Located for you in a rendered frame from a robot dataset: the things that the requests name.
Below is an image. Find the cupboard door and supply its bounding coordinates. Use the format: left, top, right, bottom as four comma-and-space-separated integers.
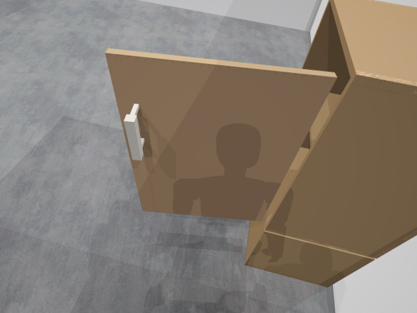
105, 48, 337, 221

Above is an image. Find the handle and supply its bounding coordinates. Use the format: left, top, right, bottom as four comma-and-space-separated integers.
124, 104, 145, 160

